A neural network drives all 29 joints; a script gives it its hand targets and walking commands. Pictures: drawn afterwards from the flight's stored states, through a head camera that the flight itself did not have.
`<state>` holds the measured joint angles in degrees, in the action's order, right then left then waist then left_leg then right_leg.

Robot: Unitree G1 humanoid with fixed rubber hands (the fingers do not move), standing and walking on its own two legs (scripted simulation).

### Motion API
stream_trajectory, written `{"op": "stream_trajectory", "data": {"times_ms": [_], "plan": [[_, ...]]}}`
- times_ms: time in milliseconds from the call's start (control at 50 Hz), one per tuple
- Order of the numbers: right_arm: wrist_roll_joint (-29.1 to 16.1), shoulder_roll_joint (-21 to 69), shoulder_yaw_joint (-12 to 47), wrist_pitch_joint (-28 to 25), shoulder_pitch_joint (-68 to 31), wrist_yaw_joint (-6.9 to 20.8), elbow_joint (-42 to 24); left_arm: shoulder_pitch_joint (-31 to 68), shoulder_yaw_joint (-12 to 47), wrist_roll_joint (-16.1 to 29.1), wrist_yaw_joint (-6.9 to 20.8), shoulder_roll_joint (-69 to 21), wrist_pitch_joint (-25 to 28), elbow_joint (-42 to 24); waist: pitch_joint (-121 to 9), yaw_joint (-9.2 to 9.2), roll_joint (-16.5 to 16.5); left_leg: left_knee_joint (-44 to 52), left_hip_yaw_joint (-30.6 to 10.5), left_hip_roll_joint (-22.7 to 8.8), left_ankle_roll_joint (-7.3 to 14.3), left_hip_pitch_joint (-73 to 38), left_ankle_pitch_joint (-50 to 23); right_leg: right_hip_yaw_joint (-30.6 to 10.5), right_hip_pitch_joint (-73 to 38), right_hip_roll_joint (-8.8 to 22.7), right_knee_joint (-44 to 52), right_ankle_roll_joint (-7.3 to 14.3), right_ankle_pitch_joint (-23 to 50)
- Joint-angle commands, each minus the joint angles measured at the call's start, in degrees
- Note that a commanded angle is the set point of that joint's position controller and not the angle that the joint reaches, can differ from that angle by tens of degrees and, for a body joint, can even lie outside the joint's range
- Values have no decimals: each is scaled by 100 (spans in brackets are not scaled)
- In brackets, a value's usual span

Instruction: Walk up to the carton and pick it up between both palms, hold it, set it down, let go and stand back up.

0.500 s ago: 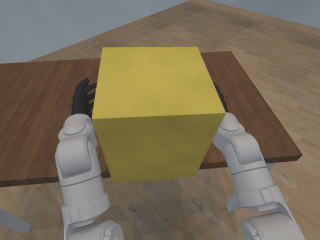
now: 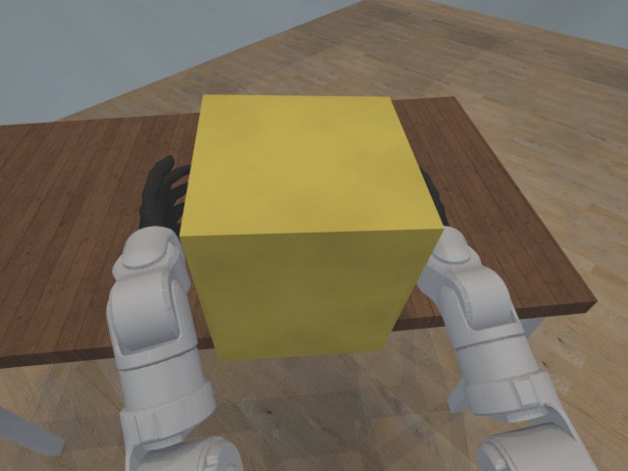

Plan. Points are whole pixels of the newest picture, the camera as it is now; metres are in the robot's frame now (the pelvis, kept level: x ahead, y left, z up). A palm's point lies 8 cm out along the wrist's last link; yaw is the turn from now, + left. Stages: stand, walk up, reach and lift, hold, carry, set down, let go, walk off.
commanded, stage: hold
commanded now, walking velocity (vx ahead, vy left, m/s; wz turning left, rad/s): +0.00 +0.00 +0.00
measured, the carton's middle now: (300, 234) +0.36 +0.00 +0.13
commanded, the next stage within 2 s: none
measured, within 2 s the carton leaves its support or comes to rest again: neither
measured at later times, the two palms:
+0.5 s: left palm (158, 227) +0.34 +0.15 +0.18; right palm (426, 221) +0.35 -0.15 +0.15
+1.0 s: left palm (158, 229) +0.35 +0.15 +0.18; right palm (424, 223) +0.35 -0.15 +0.14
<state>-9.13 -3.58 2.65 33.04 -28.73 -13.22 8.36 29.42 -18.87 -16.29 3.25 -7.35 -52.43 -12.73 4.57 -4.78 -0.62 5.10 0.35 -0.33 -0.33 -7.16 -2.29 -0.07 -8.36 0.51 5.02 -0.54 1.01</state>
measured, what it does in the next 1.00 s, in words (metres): stands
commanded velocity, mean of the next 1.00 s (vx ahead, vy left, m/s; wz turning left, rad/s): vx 0.00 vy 0.00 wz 0.00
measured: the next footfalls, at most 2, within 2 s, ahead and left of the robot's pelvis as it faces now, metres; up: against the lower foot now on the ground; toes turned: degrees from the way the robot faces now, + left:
none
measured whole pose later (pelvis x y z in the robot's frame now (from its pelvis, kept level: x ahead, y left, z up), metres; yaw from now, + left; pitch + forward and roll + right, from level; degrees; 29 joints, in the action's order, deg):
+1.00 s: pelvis +0.00 +0.00 +0.00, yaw +0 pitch -4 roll +0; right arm -9.4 -3.8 3.2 33.3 -28.7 -13.3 8.0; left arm 28.3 -18.3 -16.0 3.0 -7.0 -52.9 -14.0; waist 4.1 -4.7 -0.3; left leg 5.1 0.2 -0.2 -0.3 -7.3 -1.9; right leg 0.2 -8.6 0.6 5.1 -0.6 0.6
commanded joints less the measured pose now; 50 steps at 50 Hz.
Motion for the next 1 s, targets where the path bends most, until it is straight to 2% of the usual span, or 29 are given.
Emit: {"op": "stream_trajectory", "data": {"times_ms": [0, 60, 120, 160, 220, 260, 320, 340, 380, 400, 460, 480, 540, 620, 700, 800, 840, 920, 980], "plan": [[-630, 2227, 1836, -508, -4035, 520, -1895, 2792, 2719, 1048, 662, -1795, 180, -589, -2770, 92, 104, -362, 64, 129, -22, -934, -1737, 78, -664, -282, -550, -350, 1600], [-546, 2170, 1682, -483, -3915, 513, -1649, 2749, 2666, 993, 689, -1770, 142, -465, -2424, 24, 201, -347, 63, 123, -42, -894, -1397, 94, -458, -282, -475, -346, 1233], [-444, 2115, 1475, -454, -3818, 502, -1409, 2783, 2487, 910, 739, -1671, 128, -263, -2178, 44, 168, -247, 125, 109, 36, -723, -916, 81, -404, -251, -403, -355, 873], [-408, 2141, 1481, -488, -3968, 496, -1553, 2804, 2435, 950, 749, -1770, 177, -214, -2237, 49, 99, -245, 88, 90, 102, -686, -1003, 74, -496, -223, -445, -360, 1028], [-526, 2308, 1710, -522, -4113, 490, -1799, 2966, 2603, 1025, 731, -1892, 261, -525, -2653, 75, 100, -246, 90, 114, 65, -716, -1324, 58, -803, -238, -516, -347, 1375], [-497, 2308, 1698, -530, -4118, 485, -1830, 2924, 2649, 1036, 717, -1901, 283, -426, -2723, 19, 110, -300, 51, 119, 40, -792, -1421, 61, -745, -243, -519, -335, 1457], [-525, 2292, 1761, -529, -4006, 490, -1743, 2835, 2668, 1018, 709, -1854, 277, -474, -2723, 42, 185, -325, 50, 134, 14, -812, -1555, 53, -735, -227, -533, -324, 1588], [-532, 2315, 1776, -527, -4037, 488, -1831, 2850, 2667, 1028, 708, -1853, 272, -496, -2719, 17, 93, -338, 31, 124, 16, -869, -1634, 56, -725, -244, -532, -349, 1642], [-437, 2189, 1707, -473, -3881, 479, -1561, 2741, 2472, 959, 730, -1696, 236, -368, -2457, 68, -7, -259, 65, 140, 37, -747, -1354, 79, -797, -265, -504, -341, 1455], [-414, 2176, 1642, -462, -3815, 474, -1529, 2754, 2435, 968, 758, -1677, 226, -271, -2324, 22, -68, -258, 69, 139, 53, -716, -1281, 79, -736, -256, -485, -375, 1405], [-370, 2169, 1533, -463, -3832, 466, -1451, 2678, 2309, 863, 809, -1676, 210, -38, -2094, 97, -61, -139, 105, 144, 104, -499, -915, 38, -714, -231, -468, -411, 1162], [-380, 2165, 1522, -465, -3844, 456, -1404, 2723, 2280, 867, 818, -1708, 222, -85, -2015, 88, -102, -133, 98, 120, 101, -423, -937, 43, -746, -232, -481, -387, 1200], [-533, 2285, 1705, -519, -3986, 435, -1680, 2839, 2503, 960, 800, -1822, 280, -358, -2463, 89, 156, -197, 83, 127, 69, -582, -1234, 10, -862, -215, -516, -359, 1424], [-570, 2344, 1818, -562, -4137, 479, -1836, 2952, 2695, 1059, 702, -1896, 324, -496, -2791, 88, 125, -345, 33, 119, 35, -875, -1546, 65, -667, -258, -552, -297, 1456], [-545, 2243, 1744, -541, -4038, 498, -1692, 2907, 2756, 1044, 662, -1845, 287, -467, -2732, 23, 212, -378, 31, 112, -10, -938, -1449, 63, -483, -256, -503, -306, 1245], [-460, 2222, 1596, -482, -3756, 469, -1433, 2731, 2555, 964, 720, -1744, 222, -337, -2385, 28, 117, -337, 73, 139, 18, -810, -1359, 70, -505, -273, -453, -334, 1275], [-518, 2274, 1743, -465, -3801, 440, -1674, 2690, 2555, 999, 752, -1828, 186, -477, -2613, 24, 37, -363, 55, 145, -3, -866, -1651, 72, -769, -256, -487, -346, 1669], [-596, 2243, 1785, -443, -3818, 386, -1979, 2565, 2681, 1036, 794, -1868, 76, -662, -2629, -21, 171, -459, 22, 153, -82, -1031, -2214, 40, -788, -281, -482, -322, 2068], [-618, 2142, 1794, -441, -3852, 407, -2006, 2611, 2741, 1077, 785, -1790, 48, -812, -2615, -69, 163, -460, 20, 138, -115, -1115, -2130, 64, -760, -276, -427, -319, 1849]]}}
